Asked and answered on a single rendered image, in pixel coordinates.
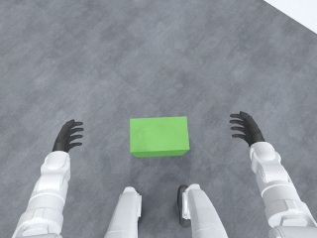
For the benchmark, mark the right robot hand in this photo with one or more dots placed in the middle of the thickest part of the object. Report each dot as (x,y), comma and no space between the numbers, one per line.
(252,133)

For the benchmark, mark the left robot forearm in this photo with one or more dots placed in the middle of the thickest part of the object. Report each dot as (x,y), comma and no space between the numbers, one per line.
(44,212)

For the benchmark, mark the right robot upper arm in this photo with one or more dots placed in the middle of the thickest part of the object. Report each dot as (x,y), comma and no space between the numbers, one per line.
(282,231)

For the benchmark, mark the carton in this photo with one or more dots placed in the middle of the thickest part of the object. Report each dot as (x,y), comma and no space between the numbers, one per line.
(159,137)

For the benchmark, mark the left robot thigh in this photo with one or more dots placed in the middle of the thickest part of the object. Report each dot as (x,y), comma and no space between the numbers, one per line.
(124,221)

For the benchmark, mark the right robot foot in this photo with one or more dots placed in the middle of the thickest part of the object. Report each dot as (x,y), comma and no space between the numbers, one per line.
(184,222)

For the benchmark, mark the left robot hand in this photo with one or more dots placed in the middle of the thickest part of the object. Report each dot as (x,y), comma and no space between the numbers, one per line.
(63,138)

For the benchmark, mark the right robot forearm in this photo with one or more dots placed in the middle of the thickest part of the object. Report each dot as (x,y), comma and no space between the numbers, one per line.
(283,206)

